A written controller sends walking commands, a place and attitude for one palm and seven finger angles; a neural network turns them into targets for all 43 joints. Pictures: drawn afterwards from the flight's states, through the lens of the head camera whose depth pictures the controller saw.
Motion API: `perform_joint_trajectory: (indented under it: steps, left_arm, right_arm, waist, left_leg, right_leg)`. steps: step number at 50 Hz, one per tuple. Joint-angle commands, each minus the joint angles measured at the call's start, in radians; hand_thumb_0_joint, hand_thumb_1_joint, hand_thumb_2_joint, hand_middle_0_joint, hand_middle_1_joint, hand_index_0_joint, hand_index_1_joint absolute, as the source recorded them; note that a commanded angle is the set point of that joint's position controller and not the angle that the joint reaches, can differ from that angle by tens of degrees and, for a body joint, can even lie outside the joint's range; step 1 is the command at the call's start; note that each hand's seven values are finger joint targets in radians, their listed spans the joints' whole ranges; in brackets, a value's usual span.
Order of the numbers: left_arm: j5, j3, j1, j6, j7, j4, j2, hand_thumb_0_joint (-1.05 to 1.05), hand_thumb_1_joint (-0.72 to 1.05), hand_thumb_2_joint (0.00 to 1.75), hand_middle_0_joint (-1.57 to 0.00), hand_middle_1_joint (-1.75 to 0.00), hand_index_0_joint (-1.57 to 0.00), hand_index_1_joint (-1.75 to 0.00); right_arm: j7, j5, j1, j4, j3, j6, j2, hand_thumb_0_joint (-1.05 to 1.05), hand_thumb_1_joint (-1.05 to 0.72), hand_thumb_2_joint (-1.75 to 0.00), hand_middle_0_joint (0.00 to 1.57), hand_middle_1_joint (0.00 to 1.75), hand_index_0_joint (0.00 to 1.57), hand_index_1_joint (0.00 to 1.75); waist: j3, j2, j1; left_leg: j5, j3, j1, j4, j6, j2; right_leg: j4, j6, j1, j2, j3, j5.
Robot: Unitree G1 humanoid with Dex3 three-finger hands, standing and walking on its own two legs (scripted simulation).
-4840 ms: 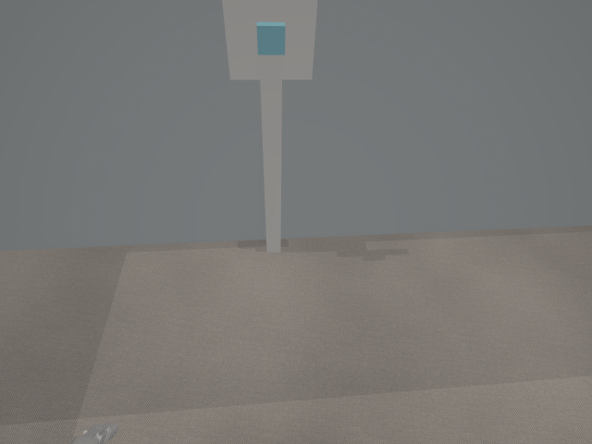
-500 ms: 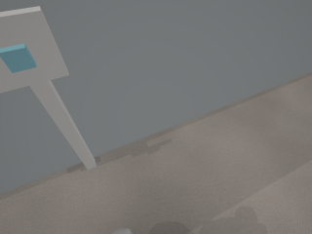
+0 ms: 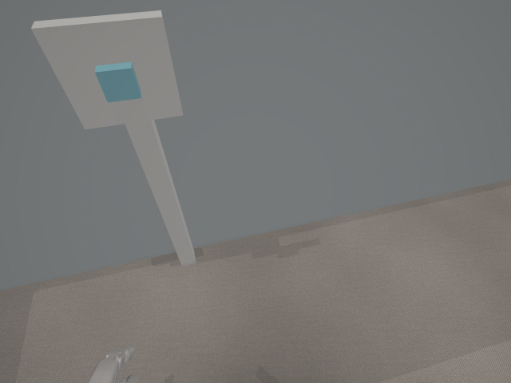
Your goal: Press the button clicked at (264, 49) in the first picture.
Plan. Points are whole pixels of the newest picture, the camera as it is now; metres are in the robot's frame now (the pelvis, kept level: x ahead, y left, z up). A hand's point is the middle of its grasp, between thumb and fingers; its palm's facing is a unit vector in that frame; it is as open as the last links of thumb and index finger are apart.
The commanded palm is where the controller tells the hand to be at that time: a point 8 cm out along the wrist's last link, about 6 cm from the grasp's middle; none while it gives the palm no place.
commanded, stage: turn to face it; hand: left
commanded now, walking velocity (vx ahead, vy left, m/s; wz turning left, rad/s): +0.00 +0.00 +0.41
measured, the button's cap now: (119, 81) +0.63 +0.28 +0.13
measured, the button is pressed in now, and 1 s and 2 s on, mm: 0 0 0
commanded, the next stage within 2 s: take the last steps up to it in 0.24 s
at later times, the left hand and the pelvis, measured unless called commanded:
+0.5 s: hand out of the picture -0.07 +0.19 -0.17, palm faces +0.28 -0.93 -0.22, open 7.4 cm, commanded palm none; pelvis -0.03 +0.00 +0.00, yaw +13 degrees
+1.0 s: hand out of the picture +0.12 +0.19 -0.18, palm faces +0.13 -0.98 -0.18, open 7.4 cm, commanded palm none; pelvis +0.08 +0.00 -0.01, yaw +9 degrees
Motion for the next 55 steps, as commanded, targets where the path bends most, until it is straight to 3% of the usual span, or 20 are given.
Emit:
perform_joint_trajectory:
  steps: [1,2,3,4,5,9,18,23,24,26,27,30,34,45,47,49,50,51,52,55]
  left_arm:
    - [-0.003,0.030,0.111,-0.036,0.012,-0.054,0.091,0.00,0.90,0.90,-0.20,-0.30,-0.20,-0.30]
    - [0.002,0.037,0.142,-0.045,0.017,-0.049,0.126,0.00,0.90,0.90,-0.20,-0.30,-0.20,-0.30]
    - [0.020,0.054,0.148,-0.056,0.025,-0.050,0.226,0.00,0.90,0.90,-0.20,-0.30,-0.20,-0.30]
    - [0.018,0.052,0.132,-0.049,0.023,-0.064,0.248,0.00,0.90,0.90,-0.20,-0.30,-0.20,-0.30]
    - [0.015,0.044,0.089,-0.049,0.025,-0.074,0.200,0.00,0.90,0.90,-0.20,-0.30,-0.20,-0.30]
    - [0.012,0.019,-0.001,-0.055,0.017,-0.076,0.117,0.00,0.90,0.90,-0.20,-0.30,-0.20,-0.30]
    - [0.030,0.031,0.195,-0.059,0.014,0.029,0.158,0.00,0.90,0.90,-0.20,-0.30,-0.20,-0.30]
    - [0.023,0.025,0.199,-0.059,0.001,0.086,0.149,0.00,0.90,0.90,-0.20,-0.30,-0.20,-0.30]
    - [0.014,0.017,0.189,-0.055,-0.002,0.091,0.120,0.00,0.90,0.90,-0.20,-0.30,-0.20,-0.30]
    - [0.015,-0.011,0.143,-0.053,-0.012,0.053,0.017,0.00,0.90,0.90,-0.20,-0.30,-0.20,-0.30]
    - [0.023,-0.004,0.095,-0.053,-0.016,0.043,0.043,0.00,0.90,0.90,-0.20,-0.30,-0.20,-0.30]
    - [0.032,0.005,0.117,-0.048,-0.036,0.113,0.050,0.00,0.90,0.90,-0.20,-0.30,-0.20,-0.30]
    - [0.024,0.003,0.200,-0.046,-0.044,0.168,0.027,0.00,0.90,0.90,-0.20,-0.30,-0.20,-0.30]
    - [0.011,-0.003,0.002,-0.054,-0.050,0.111,-0.015,0.00,0.90,0.90,-0.20,-0.30,-0.20,-0.30]
    - [0.010,0.002,0.044,-0.062,-0.049,0.128,-0.006,0.00,0.90,0.90,-0.20,-0.30,-0.20,-0.30]
    - [0.014,0.014,0.212,-0.076,-0.043,0.185,0.021,0.00,0.90,0.90,-0.20,-0.30,-0.20,-0.30]
    - [0.020,0.029,0.336,-0.092,-0.036,0.226,0.078,0.00,0.90,0.90,-0.20,-0.30,-0.20,-0.30]
    - [0.024,0.055,0.445,-0.105,-0.021,0.250,0.183,0.00,0.90,0.90,-0.20,-0.30,-0.20,-0.30]
    - [0.002,0.053,0.476,-0.102,-0.016,0.256,0.215,0.00,0.90,0.90,-0.20,-0.30,-0.20,-0.30]
    - [0.005,0.024,0.204,-0.090,-0.001,0.190,0.099,0.00,0.90,0.90,-0.20,-0.30,-0.20,-0.30]
  right_arm:
    - [-0.009,0.011,-0.029,-0.078,-0.058,-0.019,-0.204,0.00,-0.90,-0.90,0.20,0.30,0.20,0.30]
    - [-0.005,0.019,-0.018,-0.080,-0.053,-0.020,-0.167,0.00,-0.90,-0.90,0.20,0.30,0.20,0.30]
    - [0.000,0.027,0.004,-0.093,-0.042,-0.020,-0.096,0.00,-0.90,-0.90,0.20,0.30,0.20,0.30]
    - [-0.004,0.013,-0.016,-0.107,-0.049,-0.018,-0.122,0.00,-0.90,-0.90,0.20,0.30,0.20,0.30]
    - [-0.001,0.007,-0.021,-0.092,-0.056,-0.005,-0.142,0.00,-0.90,-0.90,0.20,0.30,0.20,0.30]
    - [0.016,0.004,0.047,-0.018,-0.049,0.017,-0.107,0.00,-0.90,-0.90,0.20,0.30,0.20,0.30]
    - [0.010,0.015,-0.074,-0.020,-0.019,0.005,-0.073,0.00,-0.90,-0.90,0.20,0.30,0.20,0.30]
    - [0.005,0.011,0.042,0.028,-0.001,-0.037,-0.054,0.00,-0.90,-0.90,0.20,0.30,0.20,0.30]
    - [0.000,0.011,0.101,0.052,-0.004,-0.050,-0.080,0.00,-0.90,-0.90,0.20,0.30,0.20,0.30]
    - [-0.017,0.001,0.216,0.083,-0.034,-0.057,-0.230,0.00,-0.90,-0.90,0.20,0.30,0.20,0.30]
    - [-0.021,-0.003,0.205,0.080,-0.031,-0.051,-0.235,0.00,-0.90,-0.90,0.20,0.30,0.20,0.30]
    - [-0.034,0.001,0.112,0.076,0.003,-0.070,-0.128,0.00,-0.90,-0.90,0.20,0.30,0.20,0.30]
    - [-0.042,0.013,0.139,0.092,0.011,-0.095,-0.095,0.00,-0.90,-0.90,0.20,0.30,0.20,0.30]
    - [-0.053,-0.004,0.252,0.175,-0.003,-0.101,-0.091,0.00,-0.90,-0.90,0.20,0.30,0.20,0.30]
    - [-0.051,-0.004,0.237,0.182,-0.006,-0.098,-0.101,0.00,-0.90,-0.90,0.20,0.30,0.20,0.30]
    - [-0.047,0.003,0.229,0.190,-0.005,-0.096,-0.098,0.00,-0.90,-0.90,0.20,0.30,0.20,0.30]
    - [-0.039,0.012,0.237,0.189,-0.002,-0.099,-0.076,0.00,-0.90,-0.90,0.20,0.30,0.20,0.30]
    - [-0.030,0.026,0.283,0.170,0.010,-0.104,-0.003,0.00,-0.90,-0.90,0.20,0.30,0.20,0.30]
    - [-0.036,0.032,0.242,0.141,0.012,-0.095,-0.019,0.00,-0.90,-0.90,0.20,0.30,0.20,0.30]
    - [-0.027,0.019,0.148,0.140,0.002,-0.075,0.000,0.00,-0.90,-0.90,0.20,0.30,0.20,0.30]
  waist:
    - [-0.148,0.119,0.060]
    - [-0.169,0.037,0.073]
    - [-0.163,-0.259,0.075]
    - [-0.132,-0.286,0.080]
    - [-0.090,-0.191,0.060]
    - [0.024,-0.161,0.004]
    - [-0.035,-0.214,0.095]
    - [-0.082,-0.196,0.048]
    - [-0.089,-0.089,0.017]
    - [-0.018,0.307,-0.044]
    - [0.054,0.209,-0.049]
    - [0.156,0.172,0.001]
    - [0.108,0.134,0.036]
    - [0.127,0.150,-0.005]
    - [0.099,0.154,0.018]
    - [0.015,0.091,0.098]
    - [-0.069,0.005,0.150]
    - [-0.218,-0.280,0.173]
    - [-0.263,-0.270,0.170]
    - [-0.037,-0.088,0.090]
  left_leg:
    - [0.278,-0.275,0.027,-0.052,0.092,0.204]
    - [0.148,-0.230,-0.080,0.023,0.040,0.156]
    - [-0.184,-0.042,-0.289,0.237,-0.047,0.017]
    - [-0.393,0.027,-0.294,0.442,-0.069,-0.003]
    - [-0.343,-0.007,-0.267,0.579,-0.063,0.036]
    - [-0.155,0.058,-0.241,0.713,-0.084,0.076]
    - [-0.268,0.136,-0.142,0.357,-0.095,0.090]
    - [-0.161,0.216,0.152,-0.016,-0.053,0.065]
    - [-0.122,0.172,0.289,-0.140,-0.043,0.096]
    - [-0.326,-0.307,0.372,-0.338,0.093,0.459]
    - [-0.359,-0.317,0.284,-0.363,0.146,0.505]
    - [-0.278,-0.141,0.156,-0.387,0.092,0.384]
    - [0.044,0.019,0.214,-0.349,0.081,0.318]
    - [0.358,0.094,0.290,-0.250,0.103,0.372]
    - [0.408,0.102,0.237,-0.187,0.094,0.370]
    - [0.472,0.157,0.174,0.010,0.054,0.314]
    - [0.356,0.189,0.042,0.209,0.016,0.271]
    - [-0.175,0.256,-0.168,0.540,-0.031,0.124]
    - [-0.435,0.147,-0.200,0.736,-0.017,0.097]
    - [-0.252,0.101,-0.221,0.797,-0.013,0.203]
  right_leg:
    - [-0.312,-0.019,0.202,0.021,-0.021,0.168]
    - [-0.443,-0.037,0.344,-0.055,0.043,0.230]
    - [-0.525,-0.123,0.464,-0.323,0.306,0.256]
    - [-0.519,-0.220,0.322,-0.465,0.376,0.371]
    - [-0.520,-0.241,0.218,-0.415,0.292,0.323]
    - [-0.512,-0.171,0.107,-0.249,0.056,0.277]
    - [-0.476,-0.220,0.264,-0.290,0.051,0.410]
    - [-0.446,-0.170,0.149,-0.228,0.017,0.044]
    - [-0.361,-0.132,0.043,-0.190,-0.024,-0.030]
    - [0.036,-0.052,-0.291,-0.020,-0.157,-0.155]
    - [0.147,-0.070,-0.317,-0.055,-0.075,-0.119]
    - [0.268,-0.066,-0.287,-0.078,-0.028,0.068]
    - [0.305,-0.042,-0.266,-0.062,-0.043,0.192]
    - [-0.064,-0.070,-0.209,-0.067,-0.100,0.186]
    - [-0.140,-0.092,-0.060,-0.030,-0.125,0.178]
    - [-0.247,-0.108,0.193,0.021,-0.166,0.265]
    - [-0.280,-0.138,0.416,-0.049,-0.078,0.307]
    - [-0.364,-0.243,0.625,-0.330,0.294,0.422]
    - [-0.458,-0.305,0.574,-0.418,0.421,0.489]
    - [-0.539,-0.281,0.218,-0.336,0.239,0.190]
